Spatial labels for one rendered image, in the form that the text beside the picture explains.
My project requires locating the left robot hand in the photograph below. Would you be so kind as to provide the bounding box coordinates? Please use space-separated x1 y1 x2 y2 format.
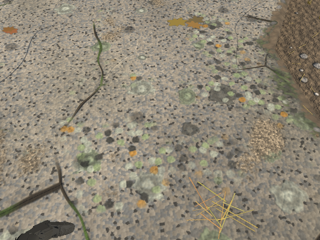
15 220 75 240

